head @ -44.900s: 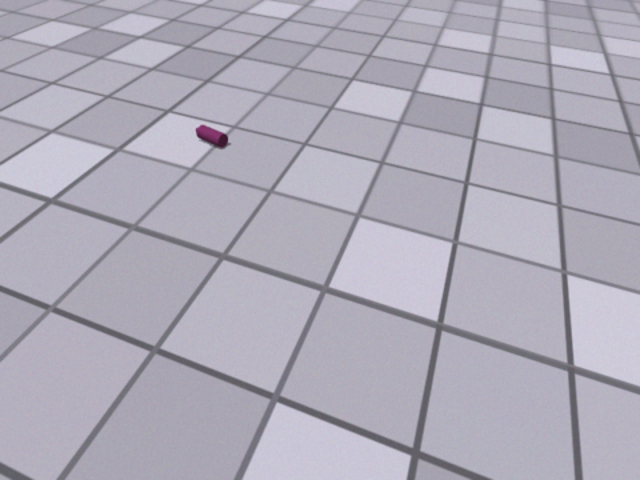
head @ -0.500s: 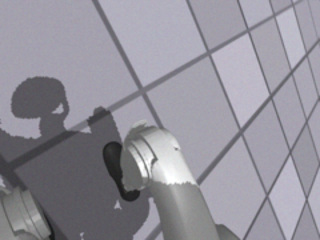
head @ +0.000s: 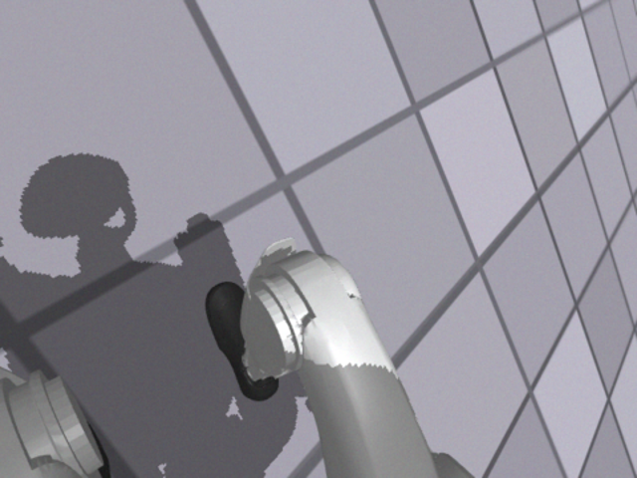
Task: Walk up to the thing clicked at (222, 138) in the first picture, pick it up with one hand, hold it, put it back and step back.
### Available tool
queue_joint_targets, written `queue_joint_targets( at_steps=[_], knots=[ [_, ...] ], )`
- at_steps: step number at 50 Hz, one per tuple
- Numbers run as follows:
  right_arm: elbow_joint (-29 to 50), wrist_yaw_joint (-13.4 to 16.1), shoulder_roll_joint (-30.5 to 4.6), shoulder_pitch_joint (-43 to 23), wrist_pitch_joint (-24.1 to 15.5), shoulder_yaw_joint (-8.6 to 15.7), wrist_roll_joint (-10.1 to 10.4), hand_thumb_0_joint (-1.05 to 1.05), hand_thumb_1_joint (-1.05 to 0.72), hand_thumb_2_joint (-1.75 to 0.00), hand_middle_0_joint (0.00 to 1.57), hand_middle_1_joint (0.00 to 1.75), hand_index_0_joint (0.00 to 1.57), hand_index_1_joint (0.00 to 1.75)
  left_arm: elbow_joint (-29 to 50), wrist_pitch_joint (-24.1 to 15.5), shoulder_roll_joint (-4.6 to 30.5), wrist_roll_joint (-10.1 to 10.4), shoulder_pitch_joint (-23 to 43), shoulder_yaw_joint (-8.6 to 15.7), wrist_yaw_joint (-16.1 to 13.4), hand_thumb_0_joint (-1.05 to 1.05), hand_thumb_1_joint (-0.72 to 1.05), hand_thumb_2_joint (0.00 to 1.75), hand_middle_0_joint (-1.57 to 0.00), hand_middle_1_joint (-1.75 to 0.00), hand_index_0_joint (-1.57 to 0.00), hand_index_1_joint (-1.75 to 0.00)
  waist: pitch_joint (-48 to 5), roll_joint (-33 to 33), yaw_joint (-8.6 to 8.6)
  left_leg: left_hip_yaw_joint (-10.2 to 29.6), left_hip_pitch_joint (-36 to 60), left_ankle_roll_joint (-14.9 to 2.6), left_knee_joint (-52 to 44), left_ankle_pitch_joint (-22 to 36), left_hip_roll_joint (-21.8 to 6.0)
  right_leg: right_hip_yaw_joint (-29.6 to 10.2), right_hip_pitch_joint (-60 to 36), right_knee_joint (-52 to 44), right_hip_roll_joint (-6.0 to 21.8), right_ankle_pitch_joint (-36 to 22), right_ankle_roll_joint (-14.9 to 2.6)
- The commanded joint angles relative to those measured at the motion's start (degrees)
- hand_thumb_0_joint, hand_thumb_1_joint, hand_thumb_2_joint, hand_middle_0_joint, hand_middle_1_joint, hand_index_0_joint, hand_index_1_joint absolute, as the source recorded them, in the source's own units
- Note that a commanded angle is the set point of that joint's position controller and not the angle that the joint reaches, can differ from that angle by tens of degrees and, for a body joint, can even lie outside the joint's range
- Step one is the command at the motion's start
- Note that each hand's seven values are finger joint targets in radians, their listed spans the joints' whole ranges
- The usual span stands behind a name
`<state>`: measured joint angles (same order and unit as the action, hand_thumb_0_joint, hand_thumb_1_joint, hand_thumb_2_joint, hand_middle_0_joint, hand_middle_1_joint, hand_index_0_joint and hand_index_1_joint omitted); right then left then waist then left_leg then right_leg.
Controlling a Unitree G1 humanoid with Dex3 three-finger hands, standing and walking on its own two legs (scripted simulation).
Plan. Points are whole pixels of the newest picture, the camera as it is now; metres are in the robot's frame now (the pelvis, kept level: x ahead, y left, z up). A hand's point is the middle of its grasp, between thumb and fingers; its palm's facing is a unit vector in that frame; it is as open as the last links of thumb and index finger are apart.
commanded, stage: settle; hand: left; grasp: from above
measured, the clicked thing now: out of the picture +0.54 +0.28 -0.29
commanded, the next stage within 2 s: lift in 0.80 s
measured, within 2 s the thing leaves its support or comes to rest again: leaves its support in 0.30 s
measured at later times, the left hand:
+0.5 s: hand out of the picture +0.53 +0.29 -0.20, palm faces -0.40 -0.06 -0.92, open 10.7 cm
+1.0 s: hand out of the picture +0.52 +0.27 -0.12, palm faces -0.43 -0.05 -0.90, open 10.6 cm
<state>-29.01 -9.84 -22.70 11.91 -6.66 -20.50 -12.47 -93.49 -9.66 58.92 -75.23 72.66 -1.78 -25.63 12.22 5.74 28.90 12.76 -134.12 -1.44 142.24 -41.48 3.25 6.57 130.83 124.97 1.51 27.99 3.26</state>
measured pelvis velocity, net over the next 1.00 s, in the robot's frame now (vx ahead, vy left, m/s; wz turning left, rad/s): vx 0.00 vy -0.01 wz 0.11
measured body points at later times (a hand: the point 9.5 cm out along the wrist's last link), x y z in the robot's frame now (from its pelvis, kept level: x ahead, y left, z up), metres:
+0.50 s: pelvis +0.01 +0.00 +0.01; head +0.29 +0.13 +0.34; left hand +0.55 +0.29 -0.15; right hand +0.03 -0.26 -0.04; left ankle +0.06 +0.11 -0.29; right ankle +0.16 -0.14 -0.29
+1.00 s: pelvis +0.00 -0.01 +0.02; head +0.25 +0.08 +0.38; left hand +0.54 +0.27 -0.07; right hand +0.04 -0.29 -0.05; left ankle +0.06 +0.11 -0.29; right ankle +0.16 -0.14 -0.29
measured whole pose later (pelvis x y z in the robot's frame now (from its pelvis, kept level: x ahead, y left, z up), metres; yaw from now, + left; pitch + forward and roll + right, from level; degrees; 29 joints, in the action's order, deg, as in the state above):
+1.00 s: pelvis +0.00 -0.01 +0.02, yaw +6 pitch +36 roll -11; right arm -32.2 -6.2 -20.4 13.0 2.1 -8.5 -7.2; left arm -78.8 -8.1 45.6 -71.9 69.1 -2.7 -11.3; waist 1.1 -2.0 21.7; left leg 7.4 -132.4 -0.8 134.8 -38.6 3.7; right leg 1.9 131.7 122.7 3.0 27.5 2.8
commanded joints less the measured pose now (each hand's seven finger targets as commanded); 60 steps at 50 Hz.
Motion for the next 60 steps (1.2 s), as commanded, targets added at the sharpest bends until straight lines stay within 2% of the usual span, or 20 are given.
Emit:
queue_joint_targets(
  at_steps=[1, 6, 8, 13, 15, 17, 22, 24, 26, 30, 33, 38, 43, 45, 46, 48, 52, 54, 58, 60],
  knots=[
    [-2.1, 0.5, -20.2, 12.3, 0.8, 6.1, -0.4, 0.00, -0.92, -0.91, 0.20, 0.30, 0.20, 0.30, 4.4, -0.2, 5.4, 0.8, 13.6, 0.3, -1.8, 0.00, 0.32, 0.91, -0.68, -0.98, -0.71, -0.94, -35.3, -30.9, 5.90, -2.1, 27.3, 3.04, -17.6, 15.2, -3.3, 7.7, -23.3, -6.9, -1.2, -6.9, -5.07],
    [-2.6, 0.2, -19.5, 13.2, 1.0, 6.5, 0.0, 0.00, -0.92, -0.91, 0.20, 0.30, 0.20, 0.30, 12.0, 0.0, 9.0, 0.1, 18.1, 2.2, -1.5, 0.00, 0.33, 0.88, -0.70, -0.92, -0.73, -0.89, -40.9, -36.1, 4.20, -2.2, 31.1, 3.28, -17.7, 17.7, -3.4, 7.1, -24.2, -6.2, -0.7, -8.9, -5.19],
    [-2.2, 0.3, -19.6, 12.6, 1.0, 6.7, 0.2, 0.00, -0.92, -0.91, 0.20, 0.30, 0.20, 0.30, 8.6, 0.4, 7.7, 0.5, 15.3, 1.5, -1.4, 0.00, 0.35, 0.91, -0.73, -0.93, -0.75, -0.91, -38.9, -34.0, 4.25, -3.0, 28.8, 3.05, -17.8, 15.8, -3.1, 7.2, -24.0, -6.3, -1.1, -7.6, -5.49],
    [-3.0, 0.0, -19.1, 14.1, 1.3, 8.7, 0.8, 0.00, -0.92, -0.91, 0.20, 0.30, 0.20, 0.30, 19.1, 0.2, 10.1, -0.2, 19.2, 4.4, -1.1, 0.00, 0.38, 0.87, -0.75, -0.87, -0.77, -0.85, -47.1, -39.7, 2.26, -3.7, 34.4, 3.41, -17.7, 20.2, -2.8, 6.5, -25.4, -6.2, -0.9, -10.7, -5.90],
    [-3.5, -0.5, -18.2, 14.0, 1.1, 8.9, 0.8, 0.00, -0.92, -0.91, 0.20, 0.30, 0.20, 0.30, 18.1, 0.3, 7.0, 0.3, 18.3, 4.0, -0.3, 0.00, 0.37, 0.87, -0.74, -0.87, -0.76, -0.85, -45.8, -39.6, 2.74, -3.7, 34.9, 3.66, -17.0, 20.8, -2.8, 6.5, -22.8, -5.9, -0.8, -10.5, -6.07],
    [-3.7, -0.5, -18.2, 14.3, 1.6, 10.5, 1.4, 0.00, -0.92, -0.90, 0.20, 0.30, 0.20, 0.30, 21.1, 0.6, 6.4, 0.4, 16.2, 4.4, 0.4, 0.00, 0.41, 0.88, -0.77, -0.88, -0.79, -0.86, -49.1, -41.7, 0.83, -3.3, 37.6, 4.09, -18.6, 21.9, -2.6, 6.5, -22.1, -6.0, -0.7, -10.2, -6.25],
    [-4.5, -1.4, -16.6, 14.7, 3.0, 12.9, 2.9, 0.00, -0.91, -0.90, 0.20, 0.30, 0.20, 0.30, 23.7, 2.2, 0.8, 1.7, 14.9, 1.4, 4.4, 0.00, 0.51, 0.92, -0.84, -0.90, -0.86, -0.88, -49.3, -39.8, -0.94, -4.8, 34.5, 3.15, -19.9, 19.4, -1.8, 5.4, -20.0, -6.1, -0.8, -8.5, -6.31],
    [-4.8, -1.5, -16.1, 15.3, 3.7, 13.6, 3.0, 0.00, -0.91, -0.90, 0.20, 0.30, 0.20, 0.30, 22.8, 2.8, -3.3, 2.9, 13.9, -0.1, 6.2, 0.00, 0.56, 0.94, -0.86, -0.94, -0.89, -0.91, -47.6, -37.1, -0.33, -4.4, 33.2, 3.11, -20.0, 18.8, -1.7, 5.2, -17.8, -6.4, -0.5, -8.0, -6.18],
    [-5.7, -1.1, -16.3, 16.7, 4.7, 14.8, 3.1, 0.00, -0.91, -0.90, 0.20, 0.30, 0.20, 0.30, 25.9, 2.8, -3.1, 3.6, 16.2, -0.5, 7.6, 0.00, 0.60, 0.93, -0.90, -0.91, -0.92, -0.89, -49.3, -35.0, -0.22, -5.4, 32.0, 2.45, -20.3, 18.2, -1.3, 4.8, -21.1, -7.3, -0.9, -8.8, -6.06],
    [-5.2, -0.3, -15.7, 16.6, 6.1, 15.6, 3.7, 0.00, -0.91, -0.90, 0.20, 0.30, 0.20, 0.30, 24.8, 2.7, -6.5, 5.3, 16.0, -2.1, 10.4, 0.00, 0.66, 0.94, -0.94, -0.93, -0.97, -0.90, -47.7, -29.5, -0.78, -6.4, 28.2, 1.59, -21.4, 15.5, -0.6, 4.1, -22.9, -8.7, -0.9, -7.5, -6.19],
    [-4.5, 0.5, -15.7, 16.7, 6.9, 16.1, 4.1, 0.00, -0.91, -0.90, 0.20, 0.30, 0.20, 0.30, 24.5, 2.2, -6.3, 5.1, 16.0, -1.5, 12.0, 0.00, 0.68, 0.96, -0.97, -0.91, -0.99, -0.89, -47.2, -29.6, -1.68, -5.5, 30.2, 2.16, -22.5, 16.1, -0.5, 3.7, -20.8, -8.3, -0.3, -6.8, -6.47],
    [-2.6, 2.1, -14.5, 15.0, 8.2, 16.3, 4.3, 0.00, -0.91, -0.90, 0.20, 0.30, 0.20, 0.30, 28.5, 1.1, -0.1, 3.5, 21.0, 1.5, 12.0, 0.00, 0.68, 0.94, -0.97, -0.89, -1.00, -0.87, -53.0, -30.4, -3.25, -8.4, 29.5, 1.51, -22.5, 15.7, 0.2, 2.5, -26.6, -9.4, -0.5, -6.3, -6.39],
    [-2.7, 3.5, -13.4, 14.0, 8.9, 16.5, 4.6, 0.00, -0.91, -0.90, 0.20, 0.30, 0.20, 0.30, 25.0, 1.2, -1.3, 3.1, 20.0, 0.9, 11.4, 0.00, 0.64, 0.90, -0.94, -0.86, -0.97, -0.83, -52.9, -28.8, -3.07, -9.5, 28.1, 0.89, -23.5, 11.8, 0.4, 2.6, -26.1, -10.7, -0.9, -2.9, -6.19],
    [-3.2, 4.0, -13.1, 13.8, 8.9, 16.7, 4.9, 0.00, -0.91, -0.91, 0.20, 0.30, 0.20, 0.30, 24.7, 1.3, -1.2, 3.5, 20.2, 1.0, 11.0, 0.00, 0.69, 0.84, -0.97, -0.91, -1.01, -0.86, -52.8, -27.9, -3.45, -9.9, 26.9, 0.63, -24.0, 10.1, 0.5, 2.4, -26.3, -11.3, -0.8, -1.8, -6.09],
    [-3.3, 4.2, -12.6, 13.4, 8.9, 16.6, 4.9, 0.00, -0.88, -0.89, 0.20, 0.30, 0.20, 0.30, 25.0, 1.4, -1.0, 3.7, 19.8, 0.8, 11.1, 0.00, 0.63, 0.85, -0.90, -0.83, -0.93, -0.78, -53.9, -27.8, -4.15, -10.5, 26.5, 0.36, -24.1, 9.7, 0.5, 2.2, -27.5, -11.5, -1.1, -1.5, -5.98],
    [-3.6, 4.6, -12.8, 14.1, 9.1, 17.3, 5.2, 0.00, -0.91, -0.91, 0.20, 0.30, 0.20, 0.30, 25.3, 1.9, -1.6, 4.4, 20.0, 0.8, 11.8, 0.00, 0.69, 0.77, -0.91, -0.91, -0.97, -0.85, -55.4, -27.4, -4.44, -10.9, 26.2, 0.21, -24.5, 9.5, 0.6, 1.8, -28.6, -12.4, -0.9, -1.5, -5.93],
    [-3.7, 5.3, -12.9, 14.7, 9.6, 18.5, 6.1, 0.00, -0.91, -0.90, 0.20, 0.30, 0.20, 0.30, 27.9, 3.4, -3.5, 7.1, 18.7, 0.4, 14.6, 0.00, 0.67, 0.82, -0.90, -0.92, -0.96, -0.86, -57.0, -28.5, -5.99, -10.4, 28.7, 0.61, -26.9, 10.2, 0.4, 1.8, -27.8, -13.0, -0.6, -1.7, -6.39],
    [-3.5, 5.6, -12.2, 14.9, 10.1, 19.2, 6.6, 0.00, -0.90, -0.90, 0.20, 0.30, 0.20, 0.30, 33.2, 3.8, -4.4, 8.1, 19.1, -0.2, 16.4, 0.00, 0.70, 0.82, -0.91, -0.92, -0.97, -0.86, -62.1, -30.7, -7.06, -10.6, 33.9, 0.92, -27.8, 13.4, 0.1, 1.5, -29.5, -12.9, -0.5, -4.1, -6.59],
    [-3.5, 6.3, -12.0, 15.6, 11.8, 20.3, 7.9, 0.00, -0.90, -0.90, 0.20, 0.30, 0.20, 0.30, 35.2, 4.6, -6.1, 9.4, 14.4, 0.0, 19.2, 0.00, 0.72, 0.85, -0.94, -0.91, -0.99, -0.86, -61.7, -27.7, -8.63, -10.4, 34.6, 0.98, -28.9, 15.9, 0.6, 0.6, -30.1, -14.3, 0.3, -6.1, -7.00],
    [-3.4, 6.9, -11.5, 15.1, 12.7, 20.7, 8.4, 0.00, -0.90, -0.90, 0.20, 0.30, 0.20, 0.30, 38.1, 4.2, -5.2, 9.7, 13.2, 0.4, 20.6, 0.00, 0.73, 0.86, -0.95, -0.91, -1.00, -0.85, -62.6, -27.0, -9.66, -11.1, 35.0, 0.64, -29.2, 16.1, 0.7, 0.2, -30.8, -15.2, 0.2, -6.0, -7.06]
  ],
)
